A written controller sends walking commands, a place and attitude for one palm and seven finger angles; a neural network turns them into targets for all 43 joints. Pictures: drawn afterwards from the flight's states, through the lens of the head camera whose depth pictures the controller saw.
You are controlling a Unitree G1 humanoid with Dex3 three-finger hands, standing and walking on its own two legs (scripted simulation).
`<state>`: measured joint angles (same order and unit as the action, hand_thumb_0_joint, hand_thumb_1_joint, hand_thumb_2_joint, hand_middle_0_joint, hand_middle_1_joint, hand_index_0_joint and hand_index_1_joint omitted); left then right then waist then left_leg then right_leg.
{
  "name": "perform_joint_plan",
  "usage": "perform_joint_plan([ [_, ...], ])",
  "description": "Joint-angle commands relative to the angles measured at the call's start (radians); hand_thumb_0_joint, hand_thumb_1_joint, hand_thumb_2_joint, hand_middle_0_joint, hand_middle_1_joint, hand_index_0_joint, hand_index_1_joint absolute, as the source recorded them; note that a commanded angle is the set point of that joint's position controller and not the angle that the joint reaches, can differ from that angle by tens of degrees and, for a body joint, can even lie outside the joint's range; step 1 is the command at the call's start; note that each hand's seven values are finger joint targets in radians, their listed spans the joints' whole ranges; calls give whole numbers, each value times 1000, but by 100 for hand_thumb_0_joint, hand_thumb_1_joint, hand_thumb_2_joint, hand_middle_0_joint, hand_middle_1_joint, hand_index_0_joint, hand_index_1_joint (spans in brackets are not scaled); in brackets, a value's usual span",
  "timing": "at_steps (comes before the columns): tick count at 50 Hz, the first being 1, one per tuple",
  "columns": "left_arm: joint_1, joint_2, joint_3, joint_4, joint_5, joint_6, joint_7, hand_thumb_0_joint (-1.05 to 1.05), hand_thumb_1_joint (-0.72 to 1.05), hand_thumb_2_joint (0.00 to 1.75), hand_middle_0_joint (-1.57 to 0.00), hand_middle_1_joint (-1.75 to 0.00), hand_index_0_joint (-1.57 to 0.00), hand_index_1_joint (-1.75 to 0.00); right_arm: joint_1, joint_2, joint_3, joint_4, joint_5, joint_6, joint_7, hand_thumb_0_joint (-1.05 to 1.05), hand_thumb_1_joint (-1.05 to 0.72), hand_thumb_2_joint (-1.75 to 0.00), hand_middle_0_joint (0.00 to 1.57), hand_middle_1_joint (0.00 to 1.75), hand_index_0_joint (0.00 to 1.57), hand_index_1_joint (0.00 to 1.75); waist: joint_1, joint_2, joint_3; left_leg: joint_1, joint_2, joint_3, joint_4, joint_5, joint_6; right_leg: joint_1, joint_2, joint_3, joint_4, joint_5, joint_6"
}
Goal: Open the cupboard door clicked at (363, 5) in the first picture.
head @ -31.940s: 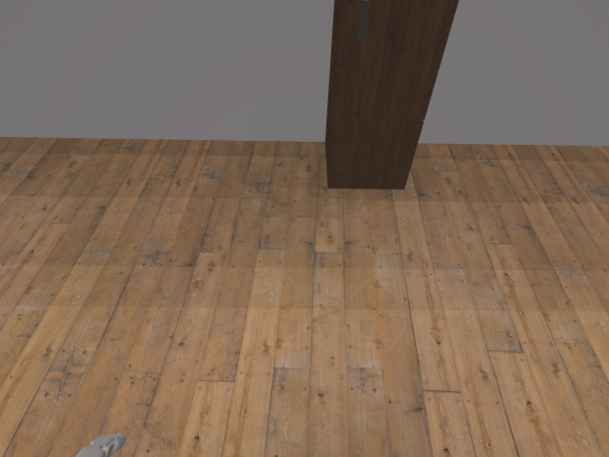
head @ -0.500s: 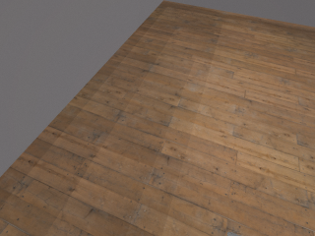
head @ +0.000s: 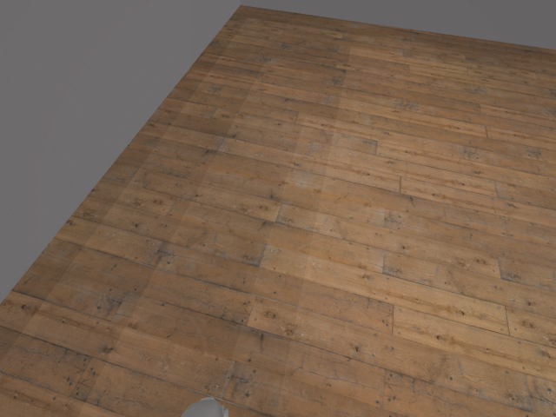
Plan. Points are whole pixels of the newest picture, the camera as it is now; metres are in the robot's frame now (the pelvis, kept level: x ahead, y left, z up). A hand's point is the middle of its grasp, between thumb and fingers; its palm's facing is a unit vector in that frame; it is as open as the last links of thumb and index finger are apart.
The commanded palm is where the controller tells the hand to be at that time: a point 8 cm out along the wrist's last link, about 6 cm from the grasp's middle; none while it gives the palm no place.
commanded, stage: turn to face it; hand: left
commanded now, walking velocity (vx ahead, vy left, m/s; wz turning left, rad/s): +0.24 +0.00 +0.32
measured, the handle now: out of the picture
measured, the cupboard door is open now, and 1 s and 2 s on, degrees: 52 52 52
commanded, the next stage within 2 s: none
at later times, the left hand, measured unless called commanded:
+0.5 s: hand (148, 374) +0.21 +0.23 -0.17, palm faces +0.23 -0.94 -0.23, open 7.4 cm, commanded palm none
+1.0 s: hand out of the picture +0.14 +0.22 -0.19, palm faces +0.53 -0.81 -0.25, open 7.4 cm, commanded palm none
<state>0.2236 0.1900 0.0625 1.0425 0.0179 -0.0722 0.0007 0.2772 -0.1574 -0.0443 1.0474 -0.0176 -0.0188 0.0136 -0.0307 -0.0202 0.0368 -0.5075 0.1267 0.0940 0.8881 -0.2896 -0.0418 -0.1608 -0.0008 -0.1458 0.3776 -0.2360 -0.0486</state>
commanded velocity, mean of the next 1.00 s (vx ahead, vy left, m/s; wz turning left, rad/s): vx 0.01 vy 0.00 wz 0.58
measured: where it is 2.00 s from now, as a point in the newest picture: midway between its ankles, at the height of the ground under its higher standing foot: (283, 400)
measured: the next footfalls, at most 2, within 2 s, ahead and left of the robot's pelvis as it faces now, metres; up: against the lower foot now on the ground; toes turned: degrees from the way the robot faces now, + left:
left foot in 0.16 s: +0.22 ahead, +0.14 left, +0.00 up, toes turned +10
right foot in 0.56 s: +0.25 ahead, -0.12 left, +0.00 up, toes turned +11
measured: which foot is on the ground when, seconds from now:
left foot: up 0.00-0.14, down 0.16-0.54, up 0.56-0.86, down 0.88-1.00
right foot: down 0.00-0.16, up 0.18-0.54, down 0.56-0.88, up 0.90-1.00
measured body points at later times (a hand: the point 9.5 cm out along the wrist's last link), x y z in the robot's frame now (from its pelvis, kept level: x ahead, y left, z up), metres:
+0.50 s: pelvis +0.15 +0.01 -0.01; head +0.19 +0.02 +0.44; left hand +0.20 +0.28 -0.15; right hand +0.25 -0.22 -0.16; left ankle +0.18 +0.13 -0.74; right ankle +0.20 -0.13 -0.72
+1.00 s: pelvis +0.20 +0.00 -0.02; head +0.24 +0.05 +0.43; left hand +0.11 +0.26 -0.17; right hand +0.44 -0.17 -0.14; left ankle +0.16 +0.10 -0.74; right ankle +0.22 -0.14 -0.68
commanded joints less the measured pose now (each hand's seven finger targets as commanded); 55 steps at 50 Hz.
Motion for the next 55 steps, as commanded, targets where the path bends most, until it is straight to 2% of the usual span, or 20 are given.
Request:
perform_joint_plan([
  [1,112,122,14,9,-1,-21,-2,0,90,90,-20,-30,-20,-30,-40,-25,-5,-69,-2,-19,15,0,-90,-90,20,30,20,30,38,-63,6,1,-10,14,-177,89,10,57,-280,126,-156,291,-107],
  [3,132,123,12,27,1,-19,1,0,90,90,-20,-30,-20,-30,-76,-33,-7,-85,0,-25,17,0,-90,-90,20,30,20,30,43,-85,7,28,-31,21,-247,103,23,99,-276,113,-117,350,-87],
  [6,103,107,6,19,-6,-8,9,0,90,90,-20,-30,-20,-30,92,-103,-15,-31,-9,-35,1,0,-90,-90,20,30,20,30,-44,22,-61,337,-60,18,-394,293,58,21,-209,-2,155,455,-10],
  [8,141,54,-12,-24,-18,3,6,0,90,90,-20,-30,-20,-30,263,-268,-48,-7,-15,-33,-22,0,-90,-90,20,30,20,30,-82,358,-201,653,288,-465,-459,713,266,-331,-16,-33,680,-355,80],
  [9,90,82,-5,-54,-11,11,13,0,90,90,-20,-30,-20,-30,245,-272,-44,-15,-13,-19,-32,0,-90,-90,20,30,20,30,-83,256,-199,588,319,-506,-508,639,315,-352,-24,88,827,-412,69],
  [12,3,75,9,-73,1,37,8,0,90,90,-20,-30,-20,-30,62,-197,-23,-78,-6,-22,-42,0,-90,-90,20,30,20,30,-8,184,-42,274,225,-414,-573,478,243,-383,-101,158,851,-241,96],
  [15,65,55,12,-71,-3,65,1,0,90,90,-20,-30,-20,-30,-31,-204,-20,-109,-6,-22,-44,0,-90,-90,20,30,20,30,43,144,-119,248,140,-277,-560,468,195,-289,-77,134,709,-163,117],
  [25,46,99,31,-143,-4,77,13,0,90,90,-20,-30,-20,-30,-118,-234,-62,-163,-3,35,-29,0,-90,-90,20,30,20,30,69,140,-93,78,43,-356,-487,124,145,6,-17,96,131,-12,110],
  [26,78,152,41,-145,3,68,20,0,90,90,-20,-30,-20,-30,-125,-197,-59,-177,5,36,-24,0,-90,-90,20,30,20,30,88,9,-102,-22,-28,-296,-388,29,94,118,-120,200,-20,-34,86],
  [27,94,251,61,-152,16,61,27,0,90,90,-20,-30,-20,-30,-126,-134,-49,-200,10,35,-18,0,-90,-90,20,30,20,30,100,-282,-100,-150,-169,-105,-141,-185,9,168,-386,460,-139,-24,-9],
  [28,75,274,60,-171,11,65,30,0,90,90,-20,-30,-20,-30,-146,-167,-60,-215,5,38,-13,0,-90,-90,20,30,20,30,104,-289,-99,-114,-143,-88,116,-333,1,56,-520,507,-153,81,-102],
  [30,-27,199,43,-197,8,62,34,0,90,90,-20,-30,-20,-30,-121,-146,-56,-192,0,53,-4,0,-90,-90,20,30,20,30,40,-176,-65,-118,-93,-105,290,-232,-5,6,-415,363,-90,179,-108],
  [33,-28,169,28,-197,5,61,32,0,90,90,-20,-30,-20,-30,-134,-123,-45,-191,5,63,8,0,-90,-90,20,30,20,30,35,-200,-61,-93,-72,-48,207,-176,-29,69,-332,135,-12,472,-60],
  [39,42,229,42,-176,12,59,27,0,90,90,-20,-30,-20,-30,-195,-113,-26,-224,9,54,16,0,-90,-90,20,30,20,30,71,-175,-76,44,-100,37,-157,-141,-18,142,-357,72,92,641,-48],
  [42,9,235,46,-187,-2,63,18,0,90,90,-20,-30,-20,-30,-100,-165,-35,-208,2,46,11,0,-90,-90,20,30,20,30,9,-119,-124,280,-120,45,-386,87,6,32,-325,-3,243,544,24],
  [43,-1,205,39,-204,-6,67,14,0,90,90,-20,-30,-20,-30,-34,-237,-54,-199,-4,39,8,0,-90,-90,20,30,20,30,-27,32,-175,456,-1,-105,-450,301,55,-125,-272,-33,410,328,76],
  [44,-35,131,18,-249,-14,72,8,0,90,90,-20,-30,-20,-30,53,-357,-87,-192,-10,33,-2,0,-90,-90,20,30,20,30,-78,330,-201,583,284,-492,-481,718,223,-405,-124,-35,649,-370,154],
  [45,-101,147,17,-273,-4,86,15,0,90,90,-20,-30,-20,-30,101,-383,-89,-165,-6,41,-13,0,-90,-90,20,30,20,30,-93,250,-206,568,333,-509,-466,807,306,-453,-111,106,776,-451,138],
  [48,-97,147,27,-244,0,96,13,0,90,90,-20,-30,-20,-30,-69,-311,-68,-215,-8,33,-28,0,-90,-90,20,30,20,30,-18,276,-127,380,188,-384,-501,448,230,-432,-122,157,783,-277,133],
  [55,-61,128,21,-232,-8,100,5,0,90,90,-20,-30,-20,-30,-117,-302,-69,-223,-12,40,-27,0,-90,-90,20,30,20,30,12,196,-116,305,99,-351,-493,386,189,-233,-44,113,441,-215,127],
])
